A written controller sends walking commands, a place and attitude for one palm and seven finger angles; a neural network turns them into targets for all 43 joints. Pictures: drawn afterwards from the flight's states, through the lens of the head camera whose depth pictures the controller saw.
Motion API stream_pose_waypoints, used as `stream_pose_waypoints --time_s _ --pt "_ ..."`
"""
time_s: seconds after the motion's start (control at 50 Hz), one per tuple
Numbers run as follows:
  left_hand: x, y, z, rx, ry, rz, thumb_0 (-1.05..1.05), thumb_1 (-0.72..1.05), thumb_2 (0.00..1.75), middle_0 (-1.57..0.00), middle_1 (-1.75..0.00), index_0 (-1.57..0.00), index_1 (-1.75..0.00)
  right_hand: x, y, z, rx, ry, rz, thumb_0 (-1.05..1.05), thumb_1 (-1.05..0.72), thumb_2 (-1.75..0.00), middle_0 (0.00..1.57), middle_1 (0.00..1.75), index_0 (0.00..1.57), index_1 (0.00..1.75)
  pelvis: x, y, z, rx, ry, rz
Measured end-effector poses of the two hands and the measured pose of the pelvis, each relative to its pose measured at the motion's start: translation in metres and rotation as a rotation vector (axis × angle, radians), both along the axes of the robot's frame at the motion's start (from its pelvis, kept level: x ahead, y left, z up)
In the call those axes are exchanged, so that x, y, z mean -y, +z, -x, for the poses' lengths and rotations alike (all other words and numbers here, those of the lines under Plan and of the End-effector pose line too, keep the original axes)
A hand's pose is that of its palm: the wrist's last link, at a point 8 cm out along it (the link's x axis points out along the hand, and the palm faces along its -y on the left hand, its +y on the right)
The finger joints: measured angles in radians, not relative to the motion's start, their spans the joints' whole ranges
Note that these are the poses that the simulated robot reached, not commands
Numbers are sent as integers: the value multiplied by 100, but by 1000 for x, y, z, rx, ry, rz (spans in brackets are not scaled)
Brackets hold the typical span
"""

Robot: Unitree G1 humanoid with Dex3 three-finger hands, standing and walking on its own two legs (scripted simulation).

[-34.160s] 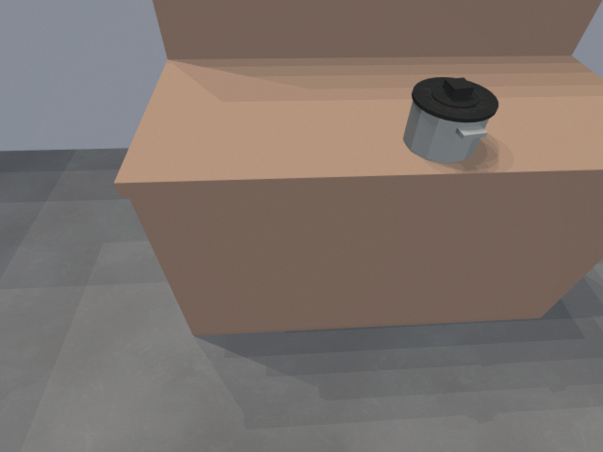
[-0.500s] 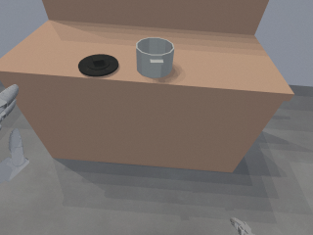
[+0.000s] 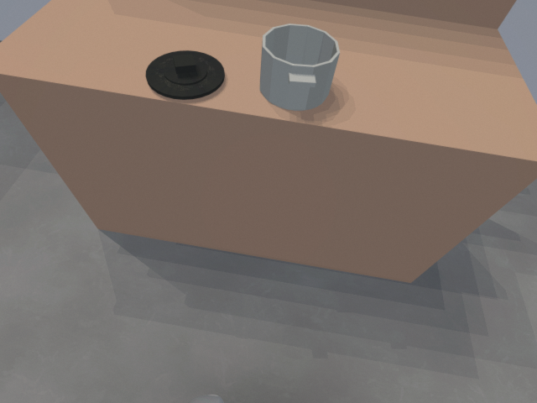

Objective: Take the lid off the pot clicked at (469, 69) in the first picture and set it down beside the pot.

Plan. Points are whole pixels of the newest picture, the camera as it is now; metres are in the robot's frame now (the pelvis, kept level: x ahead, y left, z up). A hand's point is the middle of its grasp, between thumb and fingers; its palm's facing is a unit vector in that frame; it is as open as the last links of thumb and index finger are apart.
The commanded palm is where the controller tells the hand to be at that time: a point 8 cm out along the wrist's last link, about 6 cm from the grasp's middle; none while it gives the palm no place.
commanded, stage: let the arm hang, fingers relaxed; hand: left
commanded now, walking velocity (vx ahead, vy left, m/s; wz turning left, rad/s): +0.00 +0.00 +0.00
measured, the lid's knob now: (184, 63) +0.76 +0.23 +0.03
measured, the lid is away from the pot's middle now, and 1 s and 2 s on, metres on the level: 0.25 0.25 0.25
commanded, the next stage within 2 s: look to check the result in 0.68 s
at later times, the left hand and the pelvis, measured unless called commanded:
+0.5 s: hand out of the picture +0.10 +0.16 -0.16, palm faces -0.01 -0.98 -0.21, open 7.3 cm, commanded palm none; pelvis +0.04 -0.01 +0.01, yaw -2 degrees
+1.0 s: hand out of the picture +0.04 +0.16 -0.17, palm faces -0.01 -0.98 -0.19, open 7.4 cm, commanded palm none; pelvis +0.02 -0.01 +0.01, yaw -2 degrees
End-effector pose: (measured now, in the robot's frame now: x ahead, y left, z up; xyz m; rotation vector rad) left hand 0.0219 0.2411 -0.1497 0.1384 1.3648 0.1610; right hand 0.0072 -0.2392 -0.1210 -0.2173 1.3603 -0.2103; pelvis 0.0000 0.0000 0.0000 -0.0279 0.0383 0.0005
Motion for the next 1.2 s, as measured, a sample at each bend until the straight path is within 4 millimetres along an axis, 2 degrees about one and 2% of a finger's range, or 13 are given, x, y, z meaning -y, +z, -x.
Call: stream_pose_waypoints --time_s 0.06,0.14,0.22,0.36,0.4,0.54,0.68,1.0,1.2 --pt "-8 11 7 -71 -11 -25 -2 97 90 -21 -30 -20 -30 -10 2 8 -43 -27 -29 1 -91 -90 20 30 20 29 1 9 -8 -4 -5 -2" --pt "-10 17 1 -85 -32 -65 -1 94 90 -20 -30 -20 -30 -17 -8 10 -72 -71 -82 1 -90 -90 20 30 20 29 6 7 -18 -2 -21 -28" --pt "-1 21 -17 -66 -47 -72 0 92 90 -20 -30 -20 -30 -19 -14 4 -81 -92 -105 1 -92 -90 20 30 20 29 6 9 -27 3 -25 -19" --pt "23 16 -55 28 -58 -30 1 91 90 -20 -30 -20 -30 -12 -16 -15 -28 -106 -84 2 -93 -90 20 30 20 29 7 8 -35 25 -34 -23" --pt "24 15 -64 51 -56 -30 1 93 90 -20 -30 -20 -30 -9 -15 -20 -11 -107 -76 1 -93 -90 20 30 20 29 8 7 -35 31 -36 -24" --pt "29 16 -79 98 -67 -15 1 93 90 -20 -30 -20 -30 -3 -12 -29 28 -107 -64 1 -93 -90 20 30 20 29 11 8 -36 41 -38 -23" --pt "28 16 -69 80 -61 -17 0 92 90 -20 -30 -20 -30 -1 -10 -26 24 -108 -63 1 -93 -90 20 30 20 29 12 9 -34 45 -39 -20" --pt "29 14 -16 -46 -35 1 1 91 90 -20 -30 -20 -30 -12 -10 1 -40 -112 -78 1 -92 -90 20 30 20 29 9 12 -24 50 -41 -20" --pt "32 13 -2 -67 -27 9 1 92 90 -20 -30 -20 -30 -19 -10 12 -60 -115 -89 1 -92 -90 20 30 20 29 8 13 -19 51 -39 -21"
